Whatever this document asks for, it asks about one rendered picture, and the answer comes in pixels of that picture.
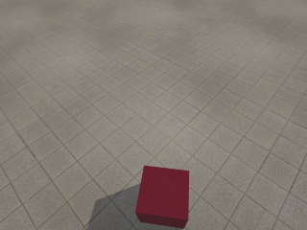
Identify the carton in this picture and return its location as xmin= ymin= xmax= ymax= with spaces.
xmin=135 ymin=165 xmax=189 ymax=229

